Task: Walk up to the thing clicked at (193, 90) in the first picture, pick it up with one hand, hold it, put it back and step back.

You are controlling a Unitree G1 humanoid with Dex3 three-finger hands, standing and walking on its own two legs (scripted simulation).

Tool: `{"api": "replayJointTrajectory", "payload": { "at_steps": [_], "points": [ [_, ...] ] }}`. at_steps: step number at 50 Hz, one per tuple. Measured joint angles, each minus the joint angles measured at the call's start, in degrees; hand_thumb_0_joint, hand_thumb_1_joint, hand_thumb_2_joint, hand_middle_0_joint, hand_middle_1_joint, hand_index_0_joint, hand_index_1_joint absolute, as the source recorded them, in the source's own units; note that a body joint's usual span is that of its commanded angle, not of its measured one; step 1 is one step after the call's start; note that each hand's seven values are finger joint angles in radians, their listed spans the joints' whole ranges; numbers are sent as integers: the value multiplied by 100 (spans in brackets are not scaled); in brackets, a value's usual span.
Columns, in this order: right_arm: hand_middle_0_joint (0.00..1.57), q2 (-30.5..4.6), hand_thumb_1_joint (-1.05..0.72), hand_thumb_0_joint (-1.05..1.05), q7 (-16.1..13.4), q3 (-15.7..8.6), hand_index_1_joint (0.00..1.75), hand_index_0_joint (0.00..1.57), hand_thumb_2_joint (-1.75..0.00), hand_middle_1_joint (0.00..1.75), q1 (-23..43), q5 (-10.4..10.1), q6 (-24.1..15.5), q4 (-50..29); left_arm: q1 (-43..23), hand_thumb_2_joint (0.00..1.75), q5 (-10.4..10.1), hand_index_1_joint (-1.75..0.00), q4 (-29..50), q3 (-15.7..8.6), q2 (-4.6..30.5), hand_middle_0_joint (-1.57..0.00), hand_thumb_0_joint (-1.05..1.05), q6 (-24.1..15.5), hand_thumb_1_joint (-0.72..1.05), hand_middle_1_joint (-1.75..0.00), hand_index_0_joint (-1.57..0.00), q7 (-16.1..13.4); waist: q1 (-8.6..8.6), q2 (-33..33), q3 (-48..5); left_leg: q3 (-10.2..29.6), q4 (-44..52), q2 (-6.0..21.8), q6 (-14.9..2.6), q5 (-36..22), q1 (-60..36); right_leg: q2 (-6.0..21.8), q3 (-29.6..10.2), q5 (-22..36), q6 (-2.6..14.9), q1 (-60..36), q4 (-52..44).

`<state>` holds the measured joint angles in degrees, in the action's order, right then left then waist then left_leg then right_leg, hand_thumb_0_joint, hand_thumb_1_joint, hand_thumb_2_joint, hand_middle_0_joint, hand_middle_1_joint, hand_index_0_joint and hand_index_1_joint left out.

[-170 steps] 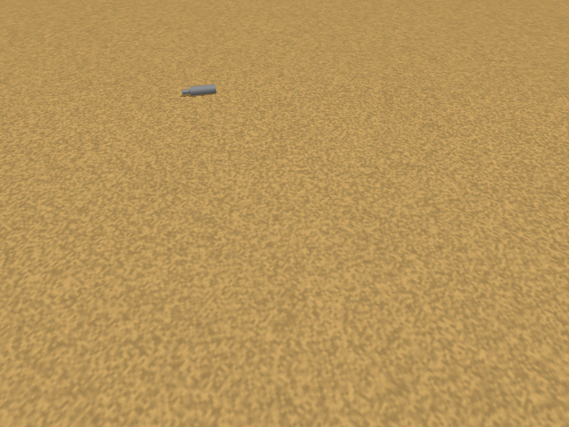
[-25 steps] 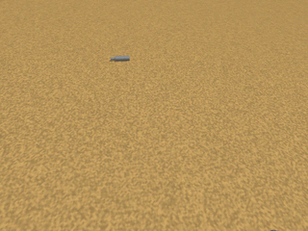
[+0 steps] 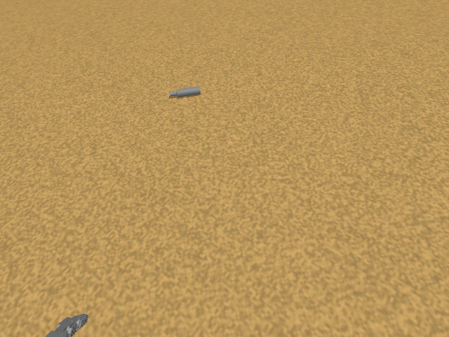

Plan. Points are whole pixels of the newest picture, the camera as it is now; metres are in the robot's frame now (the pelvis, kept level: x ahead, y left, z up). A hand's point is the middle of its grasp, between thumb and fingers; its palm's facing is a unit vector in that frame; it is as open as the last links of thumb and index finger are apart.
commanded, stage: walk up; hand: left
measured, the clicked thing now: (185, 92) +1.81 +0.38 -0.73
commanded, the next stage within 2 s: none
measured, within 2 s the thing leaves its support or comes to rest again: neither
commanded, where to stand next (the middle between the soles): +1.39 +0.19 m, yaw -3 degrees
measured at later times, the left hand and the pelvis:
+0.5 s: hand (92, 234) +0.38 +0.36 -0.14, palm faces -0.07 -0.94 -0.33, open 7.4 cm; pelvis +0.30 +0.08 +0.01, yaw -1 degrees
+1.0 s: hand (140, 133) +0.69 +0.29 -0.10, palm faces -0.04 -0.92 -0.38, open 7.4 cm; pelvis +0.57 +0.04 +0.02, yaw -2 degrees
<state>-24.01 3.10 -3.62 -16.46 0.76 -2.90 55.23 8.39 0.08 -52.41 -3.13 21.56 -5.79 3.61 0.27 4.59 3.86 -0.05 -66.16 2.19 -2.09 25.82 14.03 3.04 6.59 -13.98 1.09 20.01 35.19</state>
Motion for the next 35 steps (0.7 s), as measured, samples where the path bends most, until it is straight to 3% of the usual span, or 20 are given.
{"api": "replayJointTrajectory", "payload": {
  "at_steps": [2,5,9,12,15,16,17,18,20,22,31,35],
  "points": [
    [20,-53,-91,1,25,4,30,21,-90,30,238,-55,-20,-102,230,89,-21,-30,16,49,-52,-21,0,-28,90,-30,-20,-58,104,-5,15,47,-179,-16,-37,-388,645,-20,-9,0,-55,-464,-403],
    [20,-112,-91,1,98,-42,30,21,-90,30,569,-48,-30,-366,613,89,-8,-30,-73,82,-7,-21,0,-41,90,-30,-20,-101,201,-14,-1,165,385,137,20,-812,1362,-100,-43,-78,-98,-1044,-853],
    [20,-137,-91,1,245,-115,30,20,-90,30,899,2,15,-577,962,89,47,-30,-192,71,161,-21,0,-30,90,-30,-21,-94,237,-87,-34,117,1892,409,212,-1315,1831,-148,3,-330,-162,-1656,-1216],
    [20,-144,-91,0,361,-149,30,20,-90,30,1006,33,9,-605,1063,89,68,-30,-226,39,343,-21,0,-29,90,-30,-21,-74,298,-221,-50,-38,2861,486,212,-1887,1756,-92,36,-706,-292,-2001,-1182],
    [20,-146,-91,0,396,-200,30,21,-90,30,970,83,-23,-592,1155,89,72,-30,-283,8,507,-21,1,15,90,-30,-21,-90,294,-419,-185,-263,3110,354,92,-2033,1405,133,2,-1362,-336,-2126,-615],
    [20,-88,-91,0,363,-229,30,21,-90,30,979,118,-56,-573,1099,90,68,-30,-333,-11,555,-21,1,60,90,-30,-21,-121,247,-609,-148,-372,2846,195,51,-1809,1395,356,-70,-1532,-228,-1982,-33],
    [20,-62,-91,0,324,-234,30,21,-90,30,970,150,-98,-594,1019,90,51,-30,-362,-19,543,-21,1,114,90,-30,-20,-159,201,-683,-89,-443,2579,120,14,-1541,1393,389,-321,-1558,-98,-1675,833],
    [20,-35,-91,0,280,-222,30,21,-90,30,941,130,-130,-615,945,90,18,-30,-353,-3,504,-21,1,161,90,-30,-20,-194,139,-672,-29,-460,2427,108,-14,-1333,1342,235,-588,-1530,10,-1320,1683],
    [20,76,-91,0,204,-179,30,21,-90,30,823,33,-134,-589,818,90,-8,-30,-322,82,456,-20,1,178,90,-30,-20,-230,32,-664,31,-507,2563,101,-42,-1168,1040,-55,-837,-1235,153,-592,2871],
    [20,207,-91,0,135,-105,30,21,-90,30,640,-16,-127,-515,696,90,-58,-30,-281,133,455,-20,1,148,90,-30,-20,-187,-57,-749,54,-599,3039,20,-32,-1211,586,-124,-908,-696,188,16,3157],
    [21,314,-90,1,63,-20,30,21,-90,30,-344,-13,-190,-208,410,90,-43,-30,-91,72,456,-20,0,290,90,-30,-20,13,-273,-771,-28,-813,4609,-353,-70,-1105,-1083,140,-855,574,-75,1285,1530],
    [21,250,-90,1,61,-48,30,21,-90,30,-545,2,-160,-177,230,90,-7,-30,-98,69,416,-20,0,360,90,-30,-20,62,-346,-637,-3,-835,4885,-411,-10,-845,-1572,187,-594,995,-18,1168,337]
  ]
}}
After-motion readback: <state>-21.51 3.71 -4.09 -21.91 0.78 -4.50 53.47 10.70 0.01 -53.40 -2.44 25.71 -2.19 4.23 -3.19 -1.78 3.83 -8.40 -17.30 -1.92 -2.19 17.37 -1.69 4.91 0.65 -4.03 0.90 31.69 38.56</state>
